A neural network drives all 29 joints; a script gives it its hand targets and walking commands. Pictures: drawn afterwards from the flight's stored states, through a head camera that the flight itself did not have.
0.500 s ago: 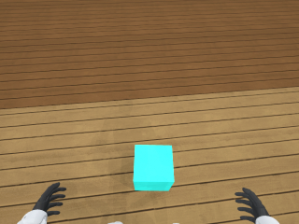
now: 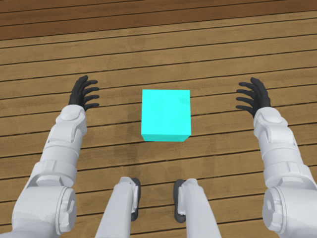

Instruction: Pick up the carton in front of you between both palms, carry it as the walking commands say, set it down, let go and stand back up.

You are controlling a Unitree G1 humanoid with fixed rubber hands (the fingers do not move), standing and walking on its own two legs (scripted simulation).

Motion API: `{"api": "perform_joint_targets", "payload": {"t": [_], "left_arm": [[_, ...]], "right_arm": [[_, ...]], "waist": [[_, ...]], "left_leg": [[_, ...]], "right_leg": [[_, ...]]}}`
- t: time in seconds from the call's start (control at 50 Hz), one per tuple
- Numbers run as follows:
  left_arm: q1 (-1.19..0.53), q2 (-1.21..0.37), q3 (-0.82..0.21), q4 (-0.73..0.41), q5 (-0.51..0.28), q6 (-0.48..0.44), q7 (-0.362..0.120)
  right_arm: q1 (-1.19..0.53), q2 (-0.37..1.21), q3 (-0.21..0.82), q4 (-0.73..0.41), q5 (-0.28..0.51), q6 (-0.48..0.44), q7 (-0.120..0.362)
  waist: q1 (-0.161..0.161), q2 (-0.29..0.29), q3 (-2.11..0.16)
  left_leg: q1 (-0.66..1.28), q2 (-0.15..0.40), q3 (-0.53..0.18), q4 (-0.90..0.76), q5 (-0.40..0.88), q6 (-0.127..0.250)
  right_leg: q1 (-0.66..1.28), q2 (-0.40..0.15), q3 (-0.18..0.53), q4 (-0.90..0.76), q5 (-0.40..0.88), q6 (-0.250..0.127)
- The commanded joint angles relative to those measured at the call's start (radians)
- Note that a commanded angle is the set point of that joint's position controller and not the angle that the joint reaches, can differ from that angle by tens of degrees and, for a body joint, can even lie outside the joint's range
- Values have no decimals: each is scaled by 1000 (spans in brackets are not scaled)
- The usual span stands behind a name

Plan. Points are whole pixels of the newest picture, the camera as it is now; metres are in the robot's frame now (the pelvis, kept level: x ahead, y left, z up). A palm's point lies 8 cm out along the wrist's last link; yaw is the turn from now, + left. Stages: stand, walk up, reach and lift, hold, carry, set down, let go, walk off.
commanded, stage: reach and lift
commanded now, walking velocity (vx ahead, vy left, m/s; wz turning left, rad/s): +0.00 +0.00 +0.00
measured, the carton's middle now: (165, 118) +0.51 -0.02 -0.55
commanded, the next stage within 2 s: none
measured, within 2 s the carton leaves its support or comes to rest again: neither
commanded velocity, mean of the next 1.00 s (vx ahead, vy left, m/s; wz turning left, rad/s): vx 0.00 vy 0.00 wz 0.00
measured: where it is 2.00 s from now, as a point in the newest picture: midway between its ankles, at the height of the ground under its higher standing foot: (156, 207)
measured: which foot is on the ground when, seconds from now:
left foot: down 0.00-1.00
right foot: down 0.00-1.00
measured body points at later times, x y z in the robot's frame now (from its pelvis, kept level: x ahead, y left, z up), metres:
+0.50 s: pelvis +0.01 +0.00 -0.06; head +0.34 -0.01 +0.25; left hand +0.53 +0.18 -0.20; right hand +0.54 -0.21 -0.19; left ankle +0.07 +0.13 -0.64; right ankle +0.07 -0.11 -0.64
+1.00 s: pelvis -0.04 +0.01 -0.27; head +0.32 -0.01 -0.01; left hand +0.52 +0.17 -0.43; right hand +0.52 -0.20 -0.43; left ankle +0.07 +0.13 -0.64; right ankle +0.07 -0.11 -0.64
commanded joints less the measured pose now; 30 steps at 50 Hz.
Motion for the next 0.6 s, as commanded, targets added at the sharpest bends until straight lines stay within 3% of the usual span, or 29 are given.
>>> {"api": "perform_joint_targets", "payload": {"t": [0.0,0.1,0.18,0.3,0.42,0.48,0.58], "left_arm": [[-375,128,39,-56,-2,-6,15],[-599,125,77,28,18,-9,26],[-689,117,127,60,65,-25,26],[-657,79,190,30,133,-87,10],[-531,14,224,50,162,-159,3],[-495,2,218,61,158,-182,8],[-541,33,141,23,96,-199,37]], "right_arm": [[-386,-154,-35,-37,1,-7,-6],[-622,-166,-62,61,-16,-13,-8],[-718,-156,-104,103,-60,-28,-5],[-691,-104,-166,52,-128,-84,-2],[-583,-10,-202,45,-167,-147,-9],[-529,2,-202,53,-160,-167,-21],[-546,-66,-153,39,-84,-189,-48]], "waist": [[0,-28,-798],[-3,-26,-875],[-1,-23,-971],[4,-41,-1109],[-4,-68,-1042],[-16,-49,-1012],[-26,5,-1120]], "left_leg": [[279,-59,32,-81,59,-23],[201,-68,43,-54,12,-22],[172,-75,49,-42,47,-23],[133,-90,47,-18,260,-13],[-150,-93,39,116,352,-20],[-249,-89,35,221,364,-28],[-240,-90,30,416,401,-41]], "right_leg": [[342,42,-10,-108,104,37],[265,49,-18,-87,51,35],[259,54,-15,-71,98,33],[311,65,-3,-28,361,38],[202,56,28,122,553,37],[49,57,29,221,537,41],[-152,66,5,398,470,44]]}}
